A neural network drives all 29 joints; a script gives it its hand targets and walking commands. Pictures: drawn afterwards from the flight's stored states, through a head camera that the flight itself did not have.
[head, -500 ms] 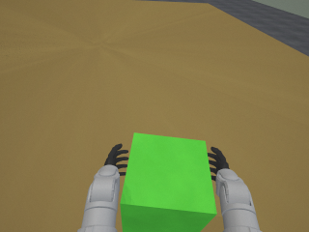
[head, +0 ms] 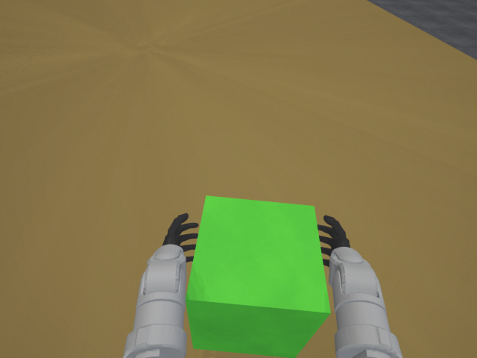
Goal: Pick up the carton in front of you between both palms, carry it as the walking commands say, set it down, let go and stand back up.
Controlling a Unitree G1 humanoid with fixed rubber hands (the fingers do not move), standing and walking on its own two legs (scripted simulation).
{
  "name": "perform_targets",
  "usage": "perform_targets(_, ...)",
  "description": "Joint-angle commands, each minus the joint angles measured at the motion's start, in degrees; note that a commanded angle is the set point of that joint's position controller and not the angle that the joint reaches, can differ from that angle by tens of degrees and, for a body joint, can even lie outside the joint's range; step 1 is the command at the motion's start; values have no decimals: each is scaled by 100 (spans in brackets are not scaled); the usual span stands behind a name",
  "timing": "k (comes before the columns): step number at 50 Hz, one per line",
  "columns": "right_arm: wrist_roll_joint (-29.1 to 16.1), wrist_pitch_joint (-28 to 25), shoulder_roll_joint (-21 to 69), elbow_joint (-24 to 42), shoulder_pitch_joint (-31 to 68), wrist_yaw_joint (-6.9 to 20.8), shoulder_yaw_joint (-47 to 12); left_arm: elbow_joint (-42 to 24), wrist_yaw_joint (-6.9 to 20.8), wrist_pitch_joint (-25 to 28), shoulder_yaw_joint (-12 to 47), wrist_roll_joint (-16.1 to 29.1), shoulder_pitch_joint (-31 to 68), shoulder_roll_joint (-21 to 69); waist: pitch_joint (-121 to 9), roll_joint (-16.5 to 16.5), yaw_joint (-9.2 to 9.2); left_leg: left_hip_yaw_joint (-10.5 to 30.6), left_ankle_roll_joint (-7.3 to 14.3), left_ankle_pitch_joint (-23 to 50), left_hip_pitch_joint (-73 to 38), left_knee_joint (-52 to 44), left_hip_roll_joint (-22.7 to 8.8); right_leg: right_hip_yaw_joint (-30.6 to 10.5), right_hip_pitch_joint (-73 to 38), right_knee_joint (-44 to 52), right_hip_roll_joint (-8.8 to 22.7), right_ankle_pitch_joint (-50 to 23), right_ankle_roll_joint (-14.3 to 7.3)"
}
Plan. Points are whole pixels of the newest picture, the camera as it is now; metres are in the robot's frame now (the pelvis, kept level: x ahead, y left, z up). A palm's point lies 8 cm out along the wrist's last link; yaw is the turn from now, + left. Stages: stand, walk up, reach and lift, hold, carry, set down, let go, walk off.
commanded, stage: set down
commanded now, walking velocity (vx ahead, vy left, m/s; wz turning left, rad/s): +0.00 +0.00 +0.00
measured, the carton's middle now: (251, 279) +0.31 +0.00 -0.06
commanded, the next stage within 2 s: none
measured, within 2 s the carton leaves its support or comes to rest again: neither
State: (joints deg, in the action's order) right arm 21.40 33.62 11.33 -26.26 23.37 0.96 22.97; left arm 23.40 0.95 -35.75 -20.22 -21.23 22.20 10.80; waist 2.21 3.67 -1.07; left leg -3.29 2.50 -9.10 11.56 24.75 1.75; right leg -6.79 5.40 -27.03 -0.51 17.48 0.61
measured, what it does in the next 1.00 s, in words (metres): lowers itself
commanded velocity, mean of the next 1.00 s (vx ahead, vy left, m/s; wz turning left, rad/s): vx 0.00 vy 0.00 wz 0.00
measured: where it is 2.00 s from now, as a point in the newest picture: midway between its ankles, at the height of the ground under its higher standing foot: outside the picture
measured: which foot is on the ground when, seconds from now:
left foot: down 0.00-1.00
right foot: down 0.00-1.00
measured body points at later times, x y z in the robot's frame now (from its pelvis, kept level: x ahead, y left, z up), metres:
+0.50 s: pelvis -0.06 -0.03 -0.10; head +0.16 +0.01 +0.29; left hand +0.36 +0.16 -0.19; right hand +0.35 -0.14 -0.18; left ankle +0.05 +0.10 -0.74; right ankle -0.02 -0.14 -0.74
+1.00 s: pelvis -0.08 +0.00 -0.24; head +0.18 +0.06 +0.12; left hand +0.40 +0.17 -0.35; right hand +0.39 -0.13 -0.33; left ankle +0.05 +0.10 -0.74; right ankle -0.02 -0.14 -0.74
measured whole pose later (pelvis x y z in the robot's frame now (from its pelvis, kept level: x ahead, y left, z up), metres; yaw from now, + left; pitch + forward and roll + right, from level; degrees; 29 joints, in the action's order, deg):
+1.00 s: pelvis -0.08 +0.00 -0.24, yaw -3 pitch +44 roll -6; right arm 8.7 11.7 6.6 -36.1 50.5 -6.2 30.4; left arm 41.3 -2.4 -15.8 -17.2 -11.8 54.9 -3.9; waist -9.4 3.9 0.2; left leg 3.8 0.7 -21.2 113.8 90.9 2.6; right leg -1.6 104.8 -94.7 -5.7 34.4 3.5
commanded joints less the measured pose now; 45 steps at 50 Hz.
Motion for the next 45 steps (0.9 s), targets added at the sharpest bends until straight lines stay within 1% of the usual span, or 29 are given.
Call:
perform_targets(1,-561,-1035,4594,-797,2566,936,-1587,809,1255,1117,1574,567,2873,3698,-1013,-199,-154,772,-48,774,-1018,597,87,30,2794,-88,-483,-351,-176)
perform_targets(4,-456,-1683,4341,-889,2386,739,-1491,979,1283,1765,1506,415,2725,3243,-1638,-228,-152,723,-64,1470,-448,1199,232,121,3328,-569,-605,-890,-12)
perform_targets(6,-542,-2092,4356,-889,2334,599,-1640,1045,1346,2150,1614,464,2677,3154,-2228,-302,-126,723,-79,1917,-140,1586,293,158,3661,-857,-654,-1251,91)
perform_targets(8,-749,-2472,4507,-855,2449,441,-2005,1118,1406,2506,1900,646,2823,3166,-2866,-297,-120,750,-39,2318,93,1968,349,117,3952,-1152,-690,-1629,175)
perform_targets(11,-1133,-2914,4799,-633,2746,223,-2820,1066,1454,2937,2509,1028,3174,3296,-4136,-279,-158,764,37,2797,408,2612,430,-4,4253,-1656,-700,-2334,222)
perform_targets(13,-1322,-3068,4906,-364,3027,80,-3239,876,1469,3093,2844,1266,3453,3231,-5182,-194,-192,735,43,2842,886,2980,458,-82,4061,-2059,-677,-2933,239)
perform_targets(14,-1389,-3105,4923,-213,3154,20,-3383,748,1467,3135,2987,1362,3600,3194,-5645,-175,-188,704,26,2770,1172,3127,467,-94,3938,-2261,-664,-3121,253)
perform_targets(15,-1431,-3117,4920,-112,3254,-34,-3489,643,1455,3153,3097,1428,3744,3159,-5967,-185,-174,669,-3,2640,1480,3253,478,-88,3859,-2426,-648,-3161,277)
perform_targets(16,-1433,-3104,4904,-107,3302,-83,-3517,603,1444,3151,3139,1456,3881,3108,-6057,-210,-152,640,-34,2416,1885,3354,486,-73,3829,-2563,-628,-3075,306)
perform_targets(17,-1399,-3064,4868,-191,3342,-121,-3473,613,1438,3126,3120,1444,4016,3047,-5948,-263,-135,603,-74,2113,2324,3425,491,-44,3895,-2670,-627,-2834,339)
perform_targets(19,-1340,-2945,4742,-297,3576,-165,-3265,687,1416,3024,3044,1383,4310,2991,-5596,-379,-117,530,-102,1429,2750,3563,487,96,4506,-2776,-696,-1759,380)
perform_targets(20,-1337,-2865,4736,-315,3754,-153,-3217,843,1403,2950,2950,1313,4362,3002,-5414,-408,-147,496,-97,1121,2830,3641,478,186,4863,-2827,-744,-1211,380)
perform_targets(23,-1329,-2627,4677,-405,4341,-21,-3123,1472,1341,2711,2560,1088,4378,3284,-4973,-392,-275,408,-98,198,3222,3802,474,398,5738,-3039,-839,-16,349)
perform_targets(26,-1298,-2435,4742,-634,4859,178,-2851,1830,1291,2501,2263,895,4712,3567,-4903,-373,-302,420,-94,-438,3576,4026,503,558,6566,-3381,-939,719,281)
perform_targets(28,-1302,-2350,4835,-776,5024,304,-2668,1876,1260,2404,2199,853,4946,3701,-5086,-417,-286,481,-112,-541,3630,4240,510,634,7071,-3682,-999,845,246)
perform_targets(33,-1349,-2284,4676,-944,5419,521,-2410,1858,1146,2245,2345,948,5303,4010,-5749,-716,-176,672,-233,-343,3486,4746,515,794,8418,-4438,-1092,768,196)
perform_targets(36,-1395,-2287,4454,-1026,5625,591,-2320,1828,1035,2185,2552,1097,5480,4083,-6043,-919,-76,802,-329,-319,3370,5007,490,863,9162,-4844,-1125,799,150)
perform_targets(40,-1537,-2294,4284,-1070,5911,648,-2294,1702,885,2149,2882,1402,5822,4125,-6452,-1128,67,976,-434,-388,3298,5293,465,918,9796,-5381,-1138,808,100)
perform_targets(42,-1622,-2285,4247,-1079,6058,675,-2302,1667,826,2137,2989,1513,5968,4116,-6610,-1191,82,1024,-461,-418,3347,5434,466,937,10012,-5624,-1138,808,93)
perform_targets(45,-1754,-2264,4224,-1095,6265,703,-2354,1672,748,2138,3032,1596,6113,4021,-6760,-1211,21,1026,-474,-413,3542,5665,479,952,10267,-5936,-1135,814,108)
